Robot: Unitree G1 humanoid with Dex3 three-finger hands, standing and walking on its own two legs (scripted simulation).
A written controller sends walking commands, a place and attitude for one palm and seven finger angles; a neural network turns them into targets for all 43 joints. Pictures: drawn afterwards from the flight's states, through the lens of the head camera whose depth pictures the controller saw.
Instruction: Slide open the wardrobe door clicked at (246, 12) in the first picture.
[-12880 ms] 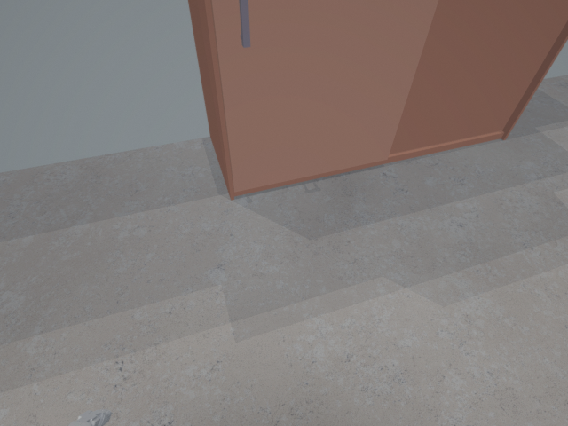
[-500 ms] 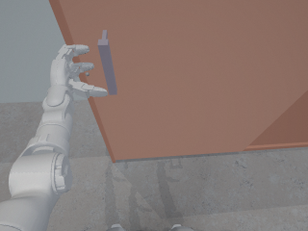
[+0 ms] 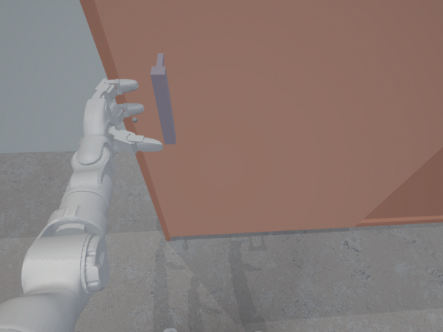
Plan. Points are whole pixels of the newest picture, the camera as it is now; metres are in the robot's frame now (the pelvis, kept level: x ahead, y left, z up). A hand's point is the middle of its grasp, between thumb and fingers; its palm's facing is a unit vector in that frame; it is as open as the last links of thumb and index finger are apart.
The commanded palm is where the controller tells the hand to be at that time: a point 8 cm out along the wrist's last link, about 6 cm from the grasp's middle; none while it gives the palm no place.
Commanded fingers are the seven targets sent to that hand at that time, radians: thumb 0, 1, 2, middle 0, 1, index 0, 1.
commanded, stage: move the hooked fingers beside the handle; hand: left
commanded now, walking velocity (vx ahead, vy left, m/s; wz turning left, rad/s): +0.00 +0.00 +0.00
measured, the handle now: (165, 102) +0.53 +0.09 +0.11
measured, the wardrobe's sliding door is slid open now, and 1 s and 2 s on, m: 0.00 0.00 0.00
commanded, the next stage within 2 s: feel for the door with the fingertips in 0.22 s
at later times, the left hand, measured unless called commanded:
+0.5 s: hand (146, 120) +0.47 +0.13 +0.11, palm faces +0.04 -1.00 +0.00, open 14.0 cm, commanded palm +0.44 +0.17 +0.11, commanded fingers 0.00 -0.50 0.30 -0.30 -1.20 -0.30 -1.20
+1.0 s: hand (153, 115) +0.48 +0.11 +0.12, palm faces +0.06 -1.00 -0.01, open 14.0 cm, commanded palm +0.46 +0.16 +0.11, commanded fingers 0.00 -0.50 0.30 -0.30 -1.20 -0.30 -1.20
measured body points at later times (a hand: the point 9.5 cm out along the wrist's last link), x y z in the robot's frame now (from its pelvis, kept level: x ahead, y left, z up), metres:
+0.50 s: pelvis -0.01 -0.01 +0.00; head +0.06 +0.00 +0.45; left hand +0.46 +0.18 +0.12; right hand +0.04 -0.27 -0.12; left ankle +0.02 +0.11 -0.71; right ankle -0.01 -0.11 -0.71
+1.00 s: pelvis -0.01 -0.01 +0.00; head +0.06 -0.01 +0.44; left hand +0.47 +0.17 +0.12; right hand +0.02 -0.28 -0.12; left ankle +0.02 +0.11 -0.71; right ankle -0.01 -0.11 -0.71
